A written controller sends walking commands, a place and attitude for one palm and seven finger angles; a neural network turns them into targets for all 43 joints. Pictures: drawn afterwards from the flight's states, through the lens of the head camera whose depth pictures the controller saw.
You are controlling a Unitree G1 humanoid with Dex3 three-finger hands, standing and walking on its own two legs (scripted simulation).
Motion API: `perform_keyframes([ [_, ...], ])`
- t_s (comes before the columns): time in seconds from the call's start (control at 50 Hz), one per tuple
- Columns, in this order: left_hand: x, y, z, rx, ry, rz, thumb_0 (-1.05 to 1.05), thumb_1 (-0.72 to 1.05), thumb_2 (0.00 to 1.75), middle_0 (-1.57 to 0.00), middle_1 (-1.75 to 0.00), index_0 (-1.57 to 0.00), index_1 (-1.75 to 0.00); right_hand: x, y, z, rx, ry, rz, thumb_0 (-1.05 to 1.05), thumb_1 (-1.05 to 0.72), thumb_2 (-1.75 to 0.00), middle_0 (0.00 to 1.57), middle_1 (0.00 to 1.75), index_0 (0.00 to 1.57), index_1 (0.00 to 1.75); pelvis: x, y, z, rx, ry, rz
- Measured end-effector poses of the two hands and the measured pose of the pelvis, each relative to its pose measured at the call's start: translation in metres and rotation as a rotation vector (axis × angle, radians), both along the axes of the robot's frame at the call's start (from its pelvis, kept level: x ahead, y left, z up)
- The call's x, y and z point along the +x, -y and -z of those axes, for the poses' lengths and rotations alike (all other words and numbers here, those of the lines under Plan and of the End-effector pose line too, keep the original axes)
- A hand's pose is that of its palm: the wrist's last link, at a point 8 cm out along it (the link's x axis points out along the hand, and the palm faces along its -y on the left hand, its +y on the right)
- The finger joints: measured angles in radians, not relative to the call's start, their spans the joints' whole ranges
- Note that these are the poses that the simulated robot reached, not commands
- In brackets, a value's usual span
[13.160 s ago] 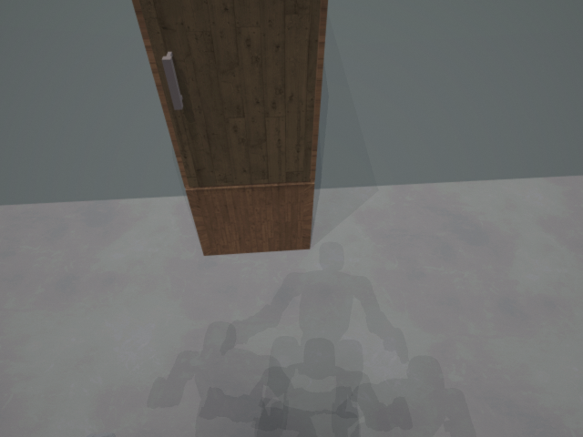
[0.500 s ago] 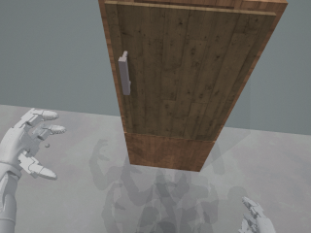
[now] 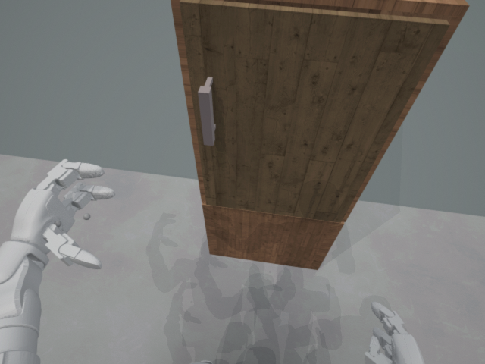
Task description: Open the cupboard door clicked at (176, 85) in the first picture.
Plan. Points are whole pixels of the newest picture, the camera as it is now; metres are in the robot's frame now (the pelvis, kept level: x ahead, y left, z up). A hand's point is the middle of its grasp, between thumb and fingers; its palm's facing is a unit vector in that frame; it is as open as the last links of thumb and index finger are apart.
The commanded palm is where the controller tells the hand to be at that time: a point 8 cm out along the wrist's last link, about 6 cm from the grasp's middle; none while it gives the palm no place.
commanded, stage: move the hooked fingers beside the handle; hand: left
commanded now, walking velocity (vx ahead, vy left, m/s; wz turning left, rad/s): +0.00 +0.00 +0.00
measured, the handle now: (209, 112) +0.58 +0.12 +0.08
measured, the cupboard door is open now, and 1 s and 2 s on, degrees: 0 0 0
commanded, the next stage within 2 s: none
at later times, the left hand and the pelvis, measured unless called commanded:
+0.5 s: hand (125, 177) +0.38 +0.23 +0.09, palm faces -0.08 -1.00 +0.00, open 14.0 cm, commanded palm +0.37 +0.28 +0.09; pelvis +0.00 +0.00 +0.00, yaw -1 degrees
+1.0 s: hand (151, 144) +0.47 +0.21 +0.09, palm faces -0.10 -0.99 +0.01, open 14.0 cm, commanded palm +0.45 +0.26 +0.08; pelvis +0.00 -0.01 -0.01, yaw -2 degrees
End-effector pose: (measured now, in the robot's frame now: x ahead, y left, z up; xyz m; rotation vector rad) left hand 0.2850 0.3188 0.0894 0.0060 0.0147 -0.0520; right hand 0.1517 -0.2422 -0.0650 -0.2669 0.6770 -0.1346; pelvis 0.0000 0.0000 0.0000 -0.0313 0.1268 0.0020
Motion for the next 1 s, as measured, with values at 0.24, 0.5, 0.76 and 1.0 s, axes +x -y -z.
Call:
perform_keyframes([
  [0.24, 0.053, 0.025, -0.001, -0.001, -0.002, 0.036, -0.01, -0.50, 0.30, -0.30, -1.20, -0.30, -1.20, -0.022, 0.007, 0.007, 0.000, -0.073, 0.058, 0.01, -0.90, -0.89, 0.21, 0.30, 0.20, 0.30, 0.001, 0.000, 0.000, 0.007, -0.022, 0.017],
  [0.5, 0.083, 0.033, 0.002, -0.004, -0.009, 0.030, -0.01, -0.50, 0.30, -0.30, -1.20, -0.30, -1.20, -0.060, 0.022, 0.023, -0.011, -0.237, 0.120, 0.01, -0.90, -0.89, 0.21, 0.30, 0.20, 0.30, 0.004, 0.002, 0.002, 0.008, -0.051, 0.021],
  [0.76, 0.129, 0.047, 0.005, -0.007, -0.031, 0.024, -0.01, -0.50, 0.30, -0.30, -1.20, -0.30, -1.20, -0.083, 0.029, 0.031, -0.010, -0.323, 0.168, 0.01, -0.91, -0.89, 0.21, 0.30, 0.20, 0.30, 0.002, 0.007, 0.006, 0.010, -0.090, 0.031],
  [1.0, 0.165, 0.055, 0.004, -0.011, -0.018, 0.050, -0.01, -0.50, 0.30, -0.30, -1.20, -0.30, -1.20, -0.122, 0.034, 0.040, -0.023, -0.473, 0.228, 0.01, -0.91, -0.89, 0.21, 0.30, 0.20, 0.30, 0.003, 0.006, 0.011, 0.004, -0.140, 0.037],
])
